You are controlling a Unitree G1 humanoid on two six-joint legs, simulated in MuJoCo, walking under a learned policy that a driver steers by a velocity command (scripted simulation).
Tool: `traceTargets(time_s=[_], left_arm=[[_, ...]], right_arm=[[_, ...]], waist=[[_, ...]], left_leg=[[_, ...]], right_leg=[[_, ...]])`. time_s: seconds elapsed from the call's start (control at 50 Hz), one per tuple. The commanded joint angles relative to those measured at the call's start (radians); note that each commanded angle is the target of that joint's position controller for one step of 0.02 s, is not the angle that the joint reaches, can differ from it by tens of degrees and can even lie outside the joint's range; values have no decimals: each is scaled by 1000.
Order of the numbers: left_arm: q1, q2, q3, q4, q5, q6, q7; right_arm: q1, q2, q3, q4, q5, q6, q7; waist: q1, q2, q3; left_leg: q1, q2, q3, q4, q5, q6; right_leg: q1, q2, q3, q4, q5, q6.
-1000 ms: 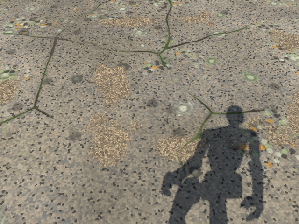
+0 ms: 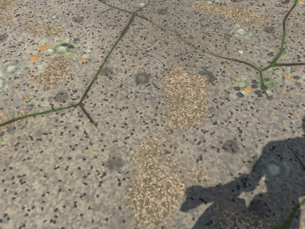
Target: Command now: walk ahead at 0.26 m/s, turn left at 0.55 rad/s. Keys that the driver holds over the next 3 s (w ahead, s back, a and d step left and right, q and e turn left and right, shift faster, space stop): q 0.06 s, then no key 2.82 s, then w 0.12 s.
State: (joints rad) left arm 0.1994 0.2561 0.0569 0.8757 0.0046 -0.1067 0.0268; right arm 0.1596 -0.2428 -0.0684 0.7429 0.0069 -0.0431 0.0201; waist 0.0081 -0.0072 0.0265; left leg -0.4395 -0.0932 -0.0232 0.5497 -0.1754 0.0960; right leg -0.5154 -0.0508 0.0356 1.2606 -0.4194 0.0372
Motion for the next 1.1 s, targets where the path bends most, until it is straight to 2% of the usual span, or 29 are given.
traceTargets(time_s=[0.02,0.08,0.12,0.18,0.22,0.28,0.3,0.32,0.34,0.36,0.38,0.4,0.42,0.44,0.46,0.5,0.52,0.54,0.58,0.6,0.62,0.64,0.66,0.68,0.7,0.74,0.8,0.92,1.1], left_arm=[[54,98,37,-76,8,26,18],[-16,51,28,-114,16,44,24],[-90,45,21,-137,13,46,16],[-191,44,15,-168,7,48,-2],[-230,56,14,-180,4,49,-11],[-251,72,16,-190,6,42,-21],[-242,75,16,-189,8,35,-23],[-209,70,15,-180,9,26,-26],[-159,77,16,-165,15,14,-28],[-107,134,28,-155,31,10,-23],[-60,139,30,-148,43,23,-18],[-7,70,16,-135,25,42,-12],[-38,44,3,-139,12,54,-11],[-87,51,3,-150,7,63,-12],[-133,64,5,-156,4,71,-15],[-201,80,11,-161,10,86,-20],[-204,80,14,-158,12,95,-23],[-182,78,15,-150,10,99,-23],[-150,75,11,-134,2,101,-24],[-126,62,5,-125,-1,99,-24],[-104,51,0,-115,0,94,-26],[-99,46,-4,-113,7,88,-31],[-84,44,-1,-119,9,83,-34],[-113,58,0,-112,14,80,-29],[-115,54,2,-107,9,80,-25],[-86,46,2,-84,6,85,-13],[-61,44,5,-57,3,85,-10],[-42,51,12,-5,-4,93,-4],[-32,62,18,65,-9,105,9]], right_arm=[[-21,-138,-44,-93,-5,-16,-6],[33,-159,-52,-79,7,-8,-36],[60,-146,-49,-68,20,8,-58],[102,-139,-47,-48,18,25,-78],[114,-135,-44,-42,13,28,-83],[115,-120,-39,-37,4,26,-84],[114,-114,-36,-38,4,24,-82],[102,-108,-32,-41,7,22,-79],[93,-109,-30,-47,4,18,-74],[121,-93,-26,-64,-18,7,-66],[219,-89,-26,-49,-7,-2,-65],[176,-126,-26,-60,-11,4,-56],[141,-160,-38,-67,1,23,-47],[103,-139,-36,-64,3,46,-49],[102,-116,-33,-58,-2,66,-51],[130,-58,-21,-36,-5,86,-55],[126,-29,-11,-27,-6,83,-54],[117,-19,-8,-21,-6,78,-52],[134,-28,-14,3,-4,69,-48],[128,-34,-16,8,-9,68,-45],[118,-55,-17,2,-24,69,-44],[101,-93,-21,-16,-34,70,-46],[84,-137,-34,0,-27,68,-47],[66,-93,-25,-4,-25,59,-44],[56,-69,-16,2,-29,48,-45],[42,-71,-14,6,-25,28,-47],[79,-69,-11,29,-15,13,-49],[113,-59,-6,62,-8,9,-52],[125,-47,-2,120,-5,10,-52]], waist=[[44,20,-165],[32,56,-179],[7,78,-187],[-32,96,-177],[-45,100,-161],[-47,101,-133],[-43,100,-131],[-18,95,-135],[10,81,-157],[-5,9,-227],[-21,-132,-330],[25,-238,-383],[17,-164,-328],[7,-100,-251],[-12,-70,-179],[-50,-94,-122],[-42,-120,-117],[-30,-138,-130],[-43,-143,-155],[-42,-140,-150],[-37,-116,-150],[-23,-72,-129],[25,60,-92],[6,72,-63],[11,86,-43],[19,99,-18],[14,69,-22],[4,30,-29],[0,19,-37]], left_leg=[[214,254,-283,-178,754,181],[186,218,-221,-179,798,148],[200,197,-201,-167,739,93],[218,192,-217,-155,648,33],[244,208,-248,-145,591,30],[321,239,-308,-94,602,50],[342,240,-323,-67,606,54],[342,223,-323,-30,595,46],[299,182,-309,15,575,22],[192,113,-272,110,451,-10],[21,34,-218,273,120,-96],[-54,13,-170,409,-420,-147],[-69,47,-162,517,-513,-159],[-84,66,-135,583,-490,-169],[-76,87,-118,556,-446,-170],[39,103,-65,352,-365,-165],[95,96,-35,259,-325,-161],[132,92,-21,180,-266,-155],[237,77,9,-3,-73,-136],[273,71,16,-68,-35,-122],[313,103,-15,-75,-5,-106],[321,174,-85,-92,8,-76],[199,182,-102,-94,-149,-43],[112,170,-109,-138,-268,-39],[77,169,-112,-162,-292,-49],[64,162,-105,-166,-225,-63],[98,157,-99,-141,-122,-62],[142,146,-82,-118,-1,-55],[182,130,-55,-106,106,-57]], right_leg=[[-104,-26,27,-113,62,-5],[-99,21,16,-284,202,5],[-86,31,18,-404,327,6],[-48,44,23,-542,452,1],[-34,45,32,-586,451,0],[-47,40,43,-640,334,-24],[-28,43,39,-683,305,-39],[43,45,30,-773,347,-60],[193,29,44,-871,544,-93],[409,-76,127,-807,921,-153],[636,-228,262,-731,1202,-330],[660,-348,415,-800,1177,-433],[563,-355,442,-843,968,-417],[472,-308,405,-864,815,-373],[365,-267,346,-896,687,-330],[213,-160,229,-947,474,-252],[184,-122,184,-954,435,-236],[195,-108,167,-950,403,-234],[203,-96,151,-926,306,-220],[196,-85,150,-923,233,-195],[169,-76,150,-921,128,-149],[127,-52,129,-892,36,-102],[170,15,49,-877,43,-65],[236,27,23,-831,98,-39],[261,31,14,-804,145,-36],[278,30,13,-776,216,-42],[287,28,14,-766,280,-44],[313,24,18,-752,377,-34],[341,19,22,-743,438,-36]])
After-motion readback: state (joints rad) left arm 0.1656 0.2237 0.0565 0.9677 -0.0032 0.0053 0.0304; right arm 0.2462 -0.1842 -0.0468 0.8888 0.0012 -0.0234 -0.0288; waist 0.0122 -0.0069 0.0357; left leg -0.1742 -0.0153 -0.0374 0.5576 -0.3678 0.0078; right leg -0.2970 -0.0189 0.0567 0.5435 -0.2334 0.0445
